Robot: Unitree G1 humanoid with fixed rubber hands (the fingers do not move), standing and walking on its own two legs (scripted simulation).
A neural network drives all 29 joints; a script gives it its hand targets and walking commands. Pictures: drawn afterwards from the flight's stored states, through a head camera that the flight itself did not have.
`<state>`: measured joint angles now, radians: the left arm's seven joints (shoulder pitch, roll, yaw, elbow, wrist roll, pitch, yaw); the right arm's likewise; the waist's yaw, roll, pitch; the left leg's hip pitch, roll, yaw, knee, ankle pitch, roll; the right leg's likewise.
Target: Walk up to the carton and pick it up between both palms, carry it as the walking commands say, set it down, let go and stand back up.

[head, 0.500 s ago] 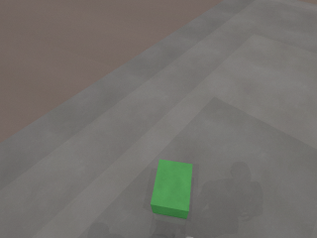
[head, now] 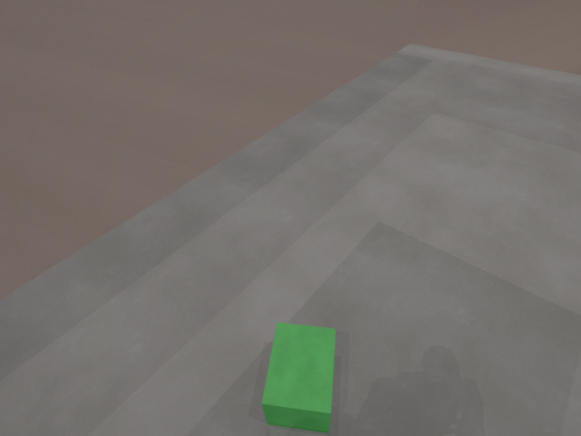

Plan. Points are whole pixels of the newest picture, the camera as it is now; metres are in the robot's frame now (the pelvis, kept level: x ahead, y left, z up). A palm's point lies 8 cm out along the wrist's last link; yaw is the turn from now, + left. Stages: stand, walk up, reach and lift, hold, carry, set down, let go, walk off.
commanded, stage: walk up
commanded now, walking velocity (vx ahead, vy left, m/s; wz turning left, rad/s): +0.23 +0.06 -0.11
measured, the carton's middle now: (302, 375) +0.50 +0.00 -0.68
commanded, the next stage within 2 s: stand in 1.72 s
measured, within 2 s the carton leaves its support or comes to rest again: neither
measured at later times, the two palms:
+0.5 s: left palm out of the picture +0.10 +0.30 -0.14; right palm out of the picture +0.14 -0.20 -0.13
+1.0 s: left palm out of the picture +0.14 +0.27 -0.14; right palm out of the picture +0.08 -0.23 -0.15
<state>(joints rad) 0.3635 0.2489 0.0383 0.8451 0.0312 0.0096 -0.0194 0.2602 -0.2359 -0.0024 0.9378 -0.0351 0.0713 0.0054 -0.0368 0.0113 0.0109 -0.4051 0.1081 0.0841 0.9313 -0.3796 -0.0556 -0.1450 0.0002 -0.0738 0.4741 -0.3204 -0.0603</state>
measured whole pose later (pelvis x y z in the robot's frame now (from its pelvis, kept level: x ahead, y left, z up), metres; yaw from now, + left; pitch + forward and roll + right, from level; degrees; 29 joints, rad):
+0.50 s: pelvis +0.07 +0.05 -0.01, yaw -1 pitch +0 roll -1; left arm 0.33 0.25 0.04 0.84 -0.01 0.05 0.01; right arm 0.15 -0.22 0.00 0.94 -0.02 0.02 0.01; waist -0.03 -0.01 0.07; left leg -0.35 0.09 0.11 0.51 -0.16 0.00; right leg -0.28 0.00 -0.07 0.77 -0.52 0.00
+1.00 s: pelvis +0.06 +0.02 -0.02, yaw -6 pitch -2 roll +1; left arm 0.26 0.24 0.04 0.84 0.02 0.09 -0.01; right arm 0.22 -0.24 0.00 0.92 -0.03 0.06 -0.02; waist -0.03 0.00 0.07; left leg -0.33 0.14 0.16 0.58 -0.20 -0.03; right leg -0.36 0.00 -0.07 0.93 -0.47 0.00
